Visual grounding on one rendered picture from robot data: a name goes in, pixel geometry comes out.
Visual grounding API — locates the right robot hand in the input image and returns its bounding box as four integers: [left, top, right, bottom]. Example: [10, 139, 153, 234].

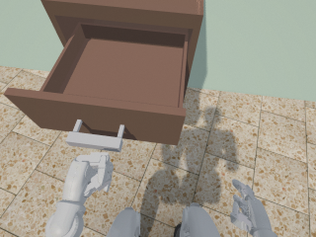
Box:
[230, 179, 273, 236]

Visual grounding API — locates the left robot forearm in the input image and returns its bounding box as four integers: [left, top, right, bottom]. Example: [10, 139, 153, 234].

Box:
[44, 199, 86, 237]

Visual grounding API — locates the cabinet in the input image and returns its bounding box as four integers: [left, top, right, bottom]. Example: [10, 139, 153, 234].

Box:
[40, 0, 204, 101]

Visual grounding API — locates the left robot hand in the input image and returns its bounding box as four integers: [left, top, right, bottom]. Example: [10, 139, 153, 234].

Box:
[62, 152, 114, 204]

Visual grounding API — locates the drawer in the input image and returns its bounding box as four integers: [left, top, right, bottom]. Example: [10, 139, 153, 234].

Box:
[3, 22, 189, 146]

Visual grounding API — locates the left robot thigh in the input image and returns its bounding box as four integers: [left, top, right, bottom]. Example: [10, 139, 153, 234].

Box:
[106, 209, 141, 237]

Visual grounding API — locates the right robot thigh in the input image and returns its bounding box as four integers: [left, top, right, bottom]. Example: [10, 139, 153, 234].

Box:
[182, 205, 221, 237]

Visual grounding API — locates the handle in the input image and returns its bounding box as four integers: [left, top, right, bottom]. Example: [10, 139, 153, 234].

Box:
[65, 119, 125, 152]

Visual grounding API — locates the robot thigh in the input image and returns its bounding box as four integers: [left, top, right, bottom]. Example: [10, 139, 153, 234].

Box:
[182, 205, 221, 237]
[106, 209, 141, 237]

